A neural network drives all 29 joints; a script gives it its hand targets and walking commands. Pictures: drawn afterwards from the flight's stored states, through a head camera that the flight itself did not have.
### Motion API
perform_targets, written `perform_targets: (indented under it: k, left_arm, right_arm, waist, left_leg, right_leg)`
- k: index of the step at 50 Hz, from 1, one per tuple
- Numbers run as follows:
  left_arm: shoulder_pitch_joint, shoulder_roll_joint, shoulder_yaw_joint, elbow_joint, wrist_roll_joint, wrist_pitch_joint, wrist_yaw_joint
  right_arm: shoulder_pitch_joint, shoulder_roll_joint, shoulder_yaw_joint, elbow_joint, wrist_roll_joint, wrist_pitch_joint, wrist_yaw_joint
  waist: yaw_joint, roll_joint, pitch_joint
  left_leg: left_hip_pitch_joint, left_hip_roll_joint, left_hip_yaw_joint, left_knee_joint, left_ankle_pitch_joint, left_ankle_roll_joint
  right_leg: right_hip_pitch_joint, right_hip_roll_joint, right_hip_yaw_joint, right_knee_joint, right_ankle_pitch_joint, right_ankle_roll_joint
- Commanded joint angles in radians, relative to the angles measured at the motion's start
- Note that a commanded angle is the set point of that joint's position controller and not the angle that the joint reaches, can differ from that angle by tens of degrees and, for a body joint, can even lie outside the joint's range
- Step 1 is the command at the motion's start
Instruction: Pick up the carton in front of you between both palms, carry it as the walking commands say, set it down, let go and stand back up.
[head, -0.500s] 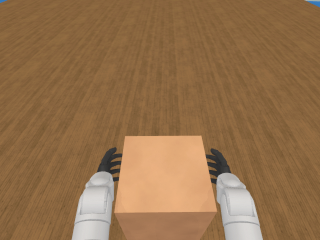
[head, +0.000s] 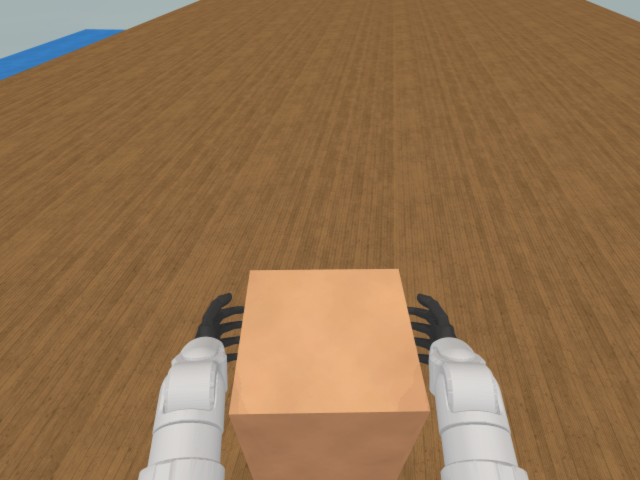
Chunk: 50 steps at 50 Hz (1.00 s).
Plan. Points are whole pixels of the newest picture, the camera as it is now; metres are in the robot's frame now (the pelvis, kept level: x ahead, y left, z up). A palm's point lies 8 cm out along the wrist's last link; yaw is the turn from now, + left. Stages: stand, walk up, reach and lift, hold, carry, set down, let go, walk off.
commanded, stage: hold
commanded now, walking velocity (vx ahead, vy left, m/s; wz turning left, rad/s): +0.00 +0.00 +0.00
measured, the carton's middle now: (325, 378) +0.30 +0.00 -0.03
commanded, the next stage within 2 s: set down in 0.30 s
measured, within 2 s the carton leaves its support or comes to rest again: neither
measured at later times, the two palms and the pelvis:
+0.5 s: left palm (216, 342) +0.31 +0.14 +0.05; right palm (438, 340) +0.31 -0.15 +0.04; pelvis +0.00 +0.00 +0.00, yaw +0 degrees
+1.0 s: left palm (250, 396) +0.35 +0.13 -0.17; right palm (417, 389) +0.36 -0.17 -0.17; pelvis -0.03 +0.01 -0.09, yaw -1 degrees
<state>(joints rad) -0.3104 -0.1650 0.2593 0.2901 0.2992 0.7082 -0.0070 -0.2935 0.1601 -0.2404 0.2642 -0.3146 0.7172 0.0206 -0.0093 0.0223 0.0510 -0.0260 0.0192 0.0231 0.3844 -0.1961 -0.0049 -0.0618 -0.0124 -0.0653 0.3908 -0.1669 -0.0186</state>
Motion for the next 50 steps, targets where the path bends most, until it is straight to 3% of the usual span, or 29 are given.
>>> perform_targets:
  k: [1, 2, 5, 6, 7, 8, 10, 14, 15, 16, 17, 19, 23, 27, 28, 29, 31, 32, 35, 36, 38, 39, 40, 42, 43, 46, 48, 49, 50]
  left_arm:
    - [-0.434, -0.933, -0.507, 0.013, -0.247, -0.034, -0.243]
    - [-0.49, -0.91, -0.505, -0.031, -0.261, -0.043, -0.244]
    - [-0.429, -0.902, -0.467, -0.004, -0.23, -0.032, -0.237]
    - [-0.469, -0.888, -0.489, -0.067, -0.227, -0.037, -0.236]
    - [-0.423, -0.91, -0.454, -0.017, -0.234, -0.038, -0.231]
    - [-0.438, -0.911, -0.505, -0.055, -0.242, -0.034, -0.23]
    - [-0.428, -0.931, -0.479, -0.021, -0.231, -0.032, -0.23]
    - [-0.449, -0.906, -0.517, -0.085, -0.261, -0.038, -0.236]
    - [-0.402, -0.89, -0.488, -0.047, -0.251, -0.028, -0.236]
    - [-0.387, -0.919, -0.48, -0.018, -0.224, -0.03, -0.233]
    - [-0.493, -0.903, -0.484, -0.023, -0.218, -0.024, -0.224]
    - [-0.458, -0.888, -0.477, -0.046, -0.229, -0.036, -0.226]
    - [-0.574, -0.954, -0.376, 0.148, -0.185, -0.088, -0.228]
    - [-0.658, -0.915, -0.259, 0.238, -0.118, -0.143, -0.204]
    - [-0.702, -0.863, -0.247, 0.22, -0.078, -0.158, -0.193]
    - [-0.671, -0.833, -0.183, 0.234, -0.036, -0.171, -0.176]
    - [-0.668, -0.788, -0.091, 0.326, 0.01, -0.19, -0.165]
    - [-0.702, -0.734, -0.086, 0.252, 0.043, -0.226, -0.145]
    - [-0.71, -0.648, -0.045, 0.279, 0.062, -0.312, -0.118]
    - [-0.694, -0.601, -0.02, 0.289, 0.069, -0.358, -0.118]
    - [-0.704, -0.699, -0.13, 0.25, -0.022, -0.455, -0.114]
    - [-0.673, -0.677, -0.136, 0.294, 0.028, -0.48, -0.11]
    - [-0.675, -0.737, -0.153, 0.301, -0.01, -0.51, -0.117]
    - [-0.727, -0.776, -0.244, 0.297, -0.043, -0.586, -0.116]
    - [-0.708, -0.829, -0.285, 0.266, -0.076, -0.587, -0.098]
    - [-0.752, -0.814, -0.366, 0.265, -0.093, -0.61, -0.081]
    - [-0.895, -0.814, -0.503, 0.092, -0.187, -0.618, -0.072]
    - [-0.816, -0.819, -0.491, 0.119, -0.153, -0.612, -0.071]
    - [-0.868, -0.789, -0.525, 0.125, -0.19, -0.604, -0.08]
  right_arm:
    - [-0.442, 0.867, 0.484, 0.012, 0.262, -0.028, 0.236]
    - [-0.474, 0.903, 0.508, -0.067, 0.253, -0.047, 0.235]
    - [-0.486, 0.917, 0.555, -0.036, 0.277, -0.022, 0.231]
    - [-0.453, 0.897, 0.494, -0.047, 0.256, -0.033, 0.233]
    - [-0.468, 0.896, 0.529, -0.05, 0.282, -0.033, 0.232]
    - [-0.438, 0.879, 0.504, -0.036, 0.262, -0.032, 0.23]
    - [-0.461, 0.894, 0.508, -0.028, 0.246, -0.031, 0.237]
    - [-0.414, 0.871, 0.527, -0.065, 0.269, -0.033, 0.227]
    - [-0.436, 0.895, 0.535, -0.059, 0.272, -0.028, 0.232]
    - [-0.503, 0.898, 0.551, -0.09, 0.287, -0.034, 0.228]
    - [-0.509, 0.842, 0.465, -0.008, 0.238, -0.042, 0.232]
    - [-0.504, 0.888, 0.526, -0.067, 0.247, -0.049, 0.242]
    - [-0.688, 0.839, 0.426, 0.028, 0.216, -0.105, 0.224]
    - [-0.674, 0.824, 0.249, 0.245, 0.095, -0.142, 0.241]
    - [-0.698, 0.778, 0.171, 0.277, 0.068, -0.16, 0.232]
    - [-0.727, 0.768, 0.174, 0.274, 0.058, -0.184, 0.231]
    - [-0.699, 0.62, 0.054, 0.327, -0.03, -0.227, 0.227]
    - [-0.702, 0.596, 0.015, 0.392, -0.048, -0.245, 0.217]
    - [-0.718, 0.545, 0.005, 0.33, -0.051, -0.338, 0.206]
    - [-0.749, 0.528, 0.021, 0.34, -0.048, -0.364, 0.188]
    - [-0.701, 0.578, 0.101, 0.328, -0.011, -0.454, 0.2]
    - [-0.743, 0.611, 0.118, 0.336, 0.001, -0.489, 0.196]
    - [-0.705, 0.623, 0.165, 0.303, 0.021, -0.534, 0.199]
    - [-0.808, 0.643, 0.268, 0.339, 0.049, -0.586, 0.212]
    - [-0.757, 0.634, 0.268, 0.328, 0.061, -0.595, 0.223]
    - [-0.844, 0.689, 0.372, 0.289, 0.123, -0.617, 0.221]
    - [-0.851, 0.676, 0.428, 0.207, 0.186, -0.629, 0.205]
    - [-0.848, 0.702, 0.453, 0.248, 0.187, -0.61, 0.2]
    - [-0.846, 0.76, 0.435, 0.27, 0.188, -0.602, 0.197]
  waist:
    - [0.006, -0.009, -0.19]
    - [-0.032, -0.066, -0.239]
    - [0.074, -0.058, -0.217]
    - [-0.02, -0.034, -0.186]
    - [0.039, -0.024, -0.238]
    - [-0.012, -0.027, -0.212]
    - [0.017, -0.06, -0.237]
    - [-0.025, -0.01, -0.227]
    - [0.021, -0.072, -0.236]
    - [0.037, -0.006, -0.258]
    - [-0.021, -0.004, -0.185]
    - [0.005, -0.055, -0.202]
    - [-0.021, -0.002, -0.215]
    - [-0.02, -0.069, -0.114]
    - [-0.023, 0.005, -0.082]
    - [0.028, -0.004, -0.104]
    - [-0.047, 0.047, -0.058]
    - [0.002, 0.025, -0.036]
    - [-0.032, 0.015, -0.131]
    - [0.035, -0.012, -0.131]
    - [-0.037, -0.028, -0.292]
    - [0.016, -0.008, -0.389]
    - [-0.042, -0.021, -0.442]
    - [0.013, -0.049, -0.57]
    - [-0.037, -0.014, -0.686]
    - [-0.005, -0.041, -0.85]
    - [-0.072, -0.033, -1.12]
    - [0.002, -0.051, -1.174]
    - [-0.032, -0.061, -1.159]
  left_leg:
    - [-0.124, -0.104, -0.083, -0.084, 0.012, 0.032]
    - [-0.074, -0.101, -0.091, -0.092, 0.037, 0.047]
    - [-0.103, -0.111, -0.094, -0.095, 0.03, 0.046]
    - [-0.088, -0.104, -0.083, -0.076, 0.061, 0.036]
    - [-0.093, -0.091, -0.104, -0.082, 0.049, 0.045]
    - [-0.063, -0.096, -0.094, -0.065, 0.092, 0.04]
    - [-0.074, -0.086, -0.109, -0.069, 0.073, 0.038]
    - [-0.033, -0.118, -0.085, -0.079, 0.09, 0.026]
    - [-0.027, -0.108, -0.086, -0.08, 0.074, 0.033]
    - [-0.068, -0.101, -0.1, -0.092, 0.072, 0.043]
    - [-0.061, -0.091, -0.097, -0.089, 0.001, 0.036]
    - [-0.062, -0.092, -0.093, -0.086, -0.013, 0.042]
    - [-0.121, -0.107, -0.105, -0.031, -0.048, 0.048]
    - [-0.204, -0.088, -0.116, -0.001, -0.118, 0.052]
    - [-0.27, -0.091, -0.106, 0.029, -0.164, 0.042]
    - [-0.265, -0.089, -0.102, 0.032, -0.164, 0.047]
    - [-0.279, -0.098, -0.097, 0.083, -0.076, 0.031]
    - [-0.332, -0.099, -0.092, 0.103, -0.064, 0.019]
    - [-0.379, -0.132, -0.066, 0.172, -0.055, 0.033]
    - [-0.445, -0.144, -0.06, 0.202, -0.058, 0.035]
    - [-0.487, -0.126, -0.079, 0.286, 0.135, 0.013]
    - [-0.499, -0.136, -0.071, 0.306, 0.099, 0.018]
    - [-0.505, -0.149, -0.057, 0.353, 0.16, 0.007]
    - [-0.626, -0.14, -0.08, 0.412, 0.206, -0.007]
    - [-0.59, -0.156, -0.065, 0.447, 0.247, -0.021]
    - [-0.69, -0.162, -0.06, 0.537, 0.225, -0.013]
    - [-0.689, -0.165, -0.064, 0.641, 0.378, -0.017]
    - [-0.736, -0.182, -0.053, 0.652, 0.376, -0.022]
    - [-0.792, -0.184, -0.041, 0.666, 0.279, -0.025]
  right_leg:
    - [0.165, 0.077, 0.138, -0.068, 0.069, 0.004]
    - [0.133, 0.075, 0.133, -0.059, 0.122, 0.023]
    - [0.173, 0.071, 0.131, -0.063, 0.126, 0.031]
    - [0.106, 0.076, 0.139, -0.076, 0.115, 0.012]
    - [0.185, 0.063, 0.164, -0.057, 0.133, 0.021]
    - [0.121, 0.074, 0.15, -0.068, 0.128, 0.005]
    - [0.165, 0.064, 0.155, -0.055, 0.123, 0.007]
    - [0.121, 0.073, 0.155, -0.084, 0.151, 0.021]
    - [0.123, 0.086, 0.13, -0.076, 0.104, 0.021]
    - [0.137, 0.073, 0.148, -0.065, 0.143, 0.026]
    - [0.089, 0.079, 0.14, -0.056, 0.077, 0.001]
    - [0.091, 0.084, 0.135, -0.05, 0.052, 0.009]
    - [0.053, 0.078, 0.158, -0.013, 0.001, -0.003]
    - [-0.024, 0.097, 0.11, 0.038, -0.088, -0.013]
    - [-0.021, 0.086, 0.129, 0.058, -0.097, -0.033]
    - [-0.051, 0.085, 0.119, 0.07, -0.11, -0.022]
    - [-0.186, 0.086, 0.118, 0.074, -0.067, -0.035]
    - [-0.195, 0.107, 0.09, 0.108, -0.079, -0.034]
    - [-0.268, 0.12, 0.092, 0.182, -0.042, -0.021]
    - [-0.258, 0.121, 0.092, 0.205, -0.044, -0.006]
    - [-0.31, 0.123, 0.111, 0.308, 0.172, -0.008]
    - [-0.337, 0.136, 0.096, 0.346, 0.127, 0.011]
    - [-0.351, 0.137, 0.116, 0.354, 0.195, 0.0]
    - [-0.41, 0.142, 0.096, 0.437, 0.216, 0.006]
    - [-0.419, 0.144, 0.102, 0.47, 0.26, -0.005]
    - [-0.49, 0.133, 0.095, 0.551, 0.285, 0.01]
    - [-0.485, 0.143, 0.103, 0.635, 0.449, 0.002]
    - [-0.471, 0.133, 0.116, 0.666, 0.49, 0.012]
    - [-0.505, 0.147, 0.094, 0.688, 0.389, 0.006]
